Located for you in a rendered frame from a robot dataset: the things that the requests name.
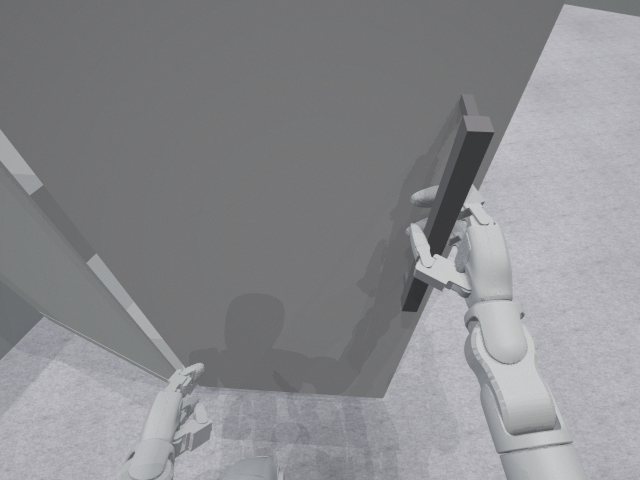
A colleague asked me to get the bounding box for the robot right hand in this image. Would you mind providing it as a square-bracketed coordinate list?
[406, 184, 513, 309]

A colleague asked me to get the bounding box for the left robot forearm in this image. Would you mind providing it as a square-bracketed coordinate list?
[116, 439, 175, 480]

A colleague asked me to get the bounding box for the fridge door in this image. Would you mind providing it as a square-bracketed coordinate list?
[0, 0, 566, 398]

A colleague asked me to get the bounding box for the robot left hand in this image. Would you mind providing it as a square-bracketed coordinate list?
[139, 363, 212, 458]

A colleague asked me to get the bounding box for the right robot forearm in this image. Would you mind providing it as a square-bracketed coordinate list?
[464, 300, 588, 480]

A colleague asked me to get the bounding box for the robot left thigh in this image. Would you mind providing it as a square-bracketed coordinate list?
[220, 457, 285, 480]

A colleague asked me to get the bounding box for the handle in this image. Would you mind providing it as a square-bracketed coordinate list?
[401, 94, 494, 312]

